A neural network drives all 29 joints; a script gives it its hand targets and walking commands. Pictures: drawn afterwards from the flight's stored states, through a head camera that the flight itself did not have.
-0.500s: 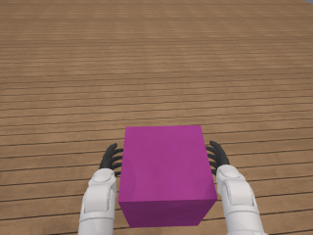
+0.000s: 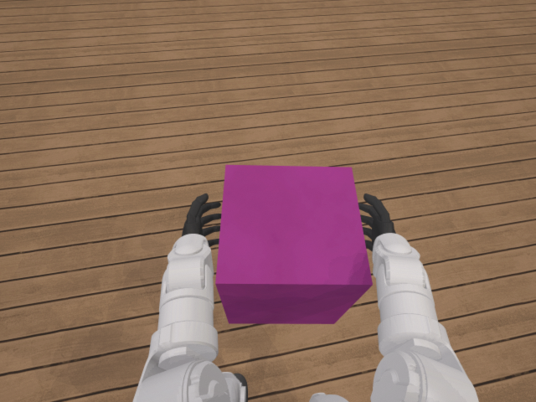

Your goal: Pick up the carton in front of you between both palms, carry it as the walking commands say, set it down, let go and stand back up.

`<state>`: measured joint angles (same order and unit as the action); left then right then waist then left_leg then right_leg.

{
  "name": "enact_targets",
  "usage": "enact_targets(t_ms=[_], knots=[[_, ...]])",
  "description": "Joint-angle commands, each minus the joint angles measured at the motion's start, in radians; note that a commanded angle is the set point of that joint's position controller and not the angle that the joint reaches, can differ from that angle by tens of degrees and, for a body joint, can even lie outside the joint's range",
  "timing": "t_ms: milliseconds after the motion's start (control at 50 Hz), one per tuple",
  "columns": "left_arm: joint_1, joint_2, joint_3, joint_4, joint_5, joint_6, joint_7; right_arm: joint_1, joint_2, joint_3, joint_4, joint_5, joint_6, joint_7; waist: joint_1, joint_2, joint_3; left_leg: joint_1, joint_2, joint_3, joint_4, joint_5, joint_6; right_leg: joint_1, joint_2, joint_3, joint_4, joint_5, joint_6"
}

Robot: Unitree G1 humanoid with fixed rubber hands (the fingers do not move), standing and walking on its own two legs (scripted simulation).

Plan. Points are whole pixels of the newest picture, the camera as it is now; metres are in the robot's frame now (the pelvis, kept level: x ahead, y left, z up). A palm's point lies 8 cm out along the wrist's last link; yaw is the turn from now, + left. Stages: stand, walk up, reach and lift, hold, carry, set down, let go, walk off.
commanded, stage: set down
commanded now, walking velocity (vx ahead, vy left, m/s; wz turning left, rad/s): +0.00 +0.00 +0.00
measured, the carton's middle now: (285, 252) +0.37 -0.02 -0.08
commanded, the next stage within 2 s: none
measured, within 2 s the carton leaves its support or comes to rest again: neither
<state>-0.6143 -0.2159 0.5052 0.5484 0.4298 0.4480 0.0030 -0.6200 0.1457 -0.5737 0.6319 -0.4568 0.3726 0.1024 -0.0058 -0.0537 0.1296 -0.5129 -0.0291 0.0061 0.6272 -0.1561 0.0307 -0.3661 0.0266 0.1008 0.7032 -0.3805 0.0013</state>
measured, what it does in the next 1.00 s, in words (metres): lowers itself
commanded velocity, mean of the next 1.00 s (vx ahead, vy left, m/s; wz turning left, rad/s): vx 0.00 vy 0.00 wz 0.00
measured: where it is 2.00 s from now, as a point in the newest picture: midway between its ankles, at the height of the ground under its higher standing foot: outside the picture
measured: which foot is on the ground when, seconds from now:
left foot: down 0.00-1.00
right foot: down 0.00-1.00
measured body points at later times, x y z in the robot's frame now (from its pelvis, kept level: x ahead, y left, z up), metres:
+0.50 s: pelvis -0.02 -0.03 -0.12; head +0.21 +0.02 +0.26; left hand +0.41 +0.15 -0.21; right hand +0.44 -0.15 -0.19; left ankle +0.10 +0.09 -0.72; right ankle +0.00 -0.14 -0.72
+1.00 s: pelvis -0.04 -0.02 -0.24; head +0.27 +0.02 +0.08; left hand +0.45 +0.19 -0.36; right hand +0.48 -0.12 -0.36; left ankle +0.10 +0.10 -0.72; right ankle +0.00 -0.14 -0.72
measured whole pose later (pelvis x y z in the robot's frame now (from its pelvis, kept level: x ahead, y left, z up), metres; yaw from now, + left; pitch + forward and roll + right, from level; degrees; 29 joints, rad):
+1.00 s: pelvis -0.04 -0.02 -0.24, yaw -4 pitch +48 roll -5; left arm -1.04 0.05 0.47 0.60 0.23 0.30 0.00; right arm -1.08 0.02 -0.41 0.69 -0.14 0.25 -0.10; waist 0.08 -0.07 -0.09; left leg -2.11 0.01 -0.07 1.62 -0.35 -0.02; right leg -1.92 0.13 0.00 1.74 -0.66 0.02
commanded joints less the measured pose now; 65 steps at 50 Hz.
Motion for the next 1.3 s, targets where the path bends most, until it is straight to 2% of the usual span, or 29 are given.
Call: enact_targets(t_ms=[0,80,160,220,260,320,380,420,500,600,760,900,1140,1280], knots=[[-0.342,-0.585,-0.296,0.077,-0.087,-0.112,-0.093,-0.417,0.531,0.282,0.062,0.088,-0.095,0.121,0.016,0.066,-0.354,0.420,-0.030,-0.133,0.037,0.027,-0.042,-0.482,0.082,-0.032,-0.067,0.039,-0.049],[-0.414,-0.658,-0.433,0.053,-0.137,-0.245,-0.078,-0.454,0.599,0.395,0.070,0.164,-0.221,0.134,-0.014,0.062,-0.551,0.406,-0.031,-0.155,0.163,0.212,-0.037,-0.651,0.113,-0.045,0.044,0.087,-0.033],[-0.516,-0.743,-0.612,-0.007,-0.204,-0.314,-0.069,-0.529,0.657,0.555,0.028,0.256,-0.288,0.142,-0.032,0.074,-0.871,0.488,-0.034,-0.174,0.326,0.366,-0.038,-0.878,0.136,-0.076,0.162,0.101,-0.010],[-0.572,-0.752,-0.713,-0.075,-0.247,-0.317,-0.064,-0.578,0.702,0.650,-0.037,0.319,-0.287,0.133,-0.019,0.084,-1.111,0.492,-0.043,-0.149,0.431,0.437,-0.038,-0.972,0.145,-0.086,0.242,0.119,0.004],[-0.582,-0.751,-0.741,-0.090,-0.259,-0.299,-0.071,-0.598,0.733,0.690,-0.057,0.352,-0.266,0.130,0.003,0.090,-1.188,0.421,-0.051,-0.118,0.478,0.420,-0.036,-1.005,0.149,-0.087,0.286,0.109,0.012],[-0.603,-0.752,-0.730,-0.076,-0.258,-0.257,-0.100,-0.633,0.795,0.707,-0.041,0.374,-0.214,0.135,0.036,0.082,-1.174,0.211,-0.066,-0.064,0.520,0.294,-0.036,-1.020,0.155,-0.085,0.339,0.054,0.022],[-0.640,-0.745,-0.686,-0.034,-0.252,-0.210,-0.144,-0.671,0.848,0.678,0.005,0.362,-0.161,0.143,0.056,0.057,-1.100,-0.023,-0.081,-0.021,0.546,0.145,-0.035,-1.024,0.155,-0.082,0.375,-0.002,0.028],[-0.661,-0.737,-0.648,0.005,-0.243,-0.184,-0.174,-0.693,0.861,0.649,0.041,0.347,-0.134,0.144,0.066,0.047,-1.061,-0.132,-0.085,-0.008,0.568,0.096,-0.033,-1.056,0.154,-0.082,0.397,-0.021,0.030],[-0.704,-0.710,-0.575,0.071,-0.232,-0.161,-0.214,-0.740,0.854,0.598,0.087,0.326,-0.113,0.128,0.074,0.033,-1.041,-0.275,-0.090,0.006,0.631,0.084,-0.029,-1.124,0.154,-0.080,0.445,-0.020,0.032],[-0.753,-0.677,-0.526,0.116,-0.235,-0.169,-0.235,-0.798,0.839,0.578,0.101,0.319,-0.129,0.089,0.081,0.024,-1.080,-0.410,-0.092,0.016,0.717,0.114,-0.031,-1.188,0.159,-0.082,0.524,0.017,0.033],[-0.847,-0.630,-0.535,0.104,-0.277,-0.179,-0.235,-0.916,0.814,0.638,0.063,0.370,-0.152,0.040,0.112,0.022,-1.242,-0.522,-0.087,0.031,0.859,0.175,-0.045,-1.267,0.180,-0.105,0.676,0.065,0.041],[-0.934,-0.600,-0.553,0.084,-0.311,-0.161,-0.222,-1.022,0.775,0.677,0.048,0.418,-0.144,0.023,0.136,0.035,-1.313,-0.525,-0.083,0.031,0.958,0.191,-0.058,-1.387,0.197,-0.139,0.793,0.022,0.046],[-1.118,-0.502,-0.500,0.125,-0.319,-0.149,-0.200,-1.194,0.656,0.606,0.132,0.429,-0.136,0.011,0.152,0.067,-1.234,-0.571,-0.066,0.015,1.090,0.089,-0.064,-1.642,0.201,-0.174,0.961,-0.126,0.033],[-1.227,-0.425,-0.467,0.158,-0.331,-0.157,-0.199,-1.300,0.588,0.592,0.176,0.451,-0.137,0.003,0.174,0.059,-1.181,-0.608,-0.049,0.020,1.177,0.048,-0.059,-1.701,0.198,-0.181,1.051,-0.183,0.024]])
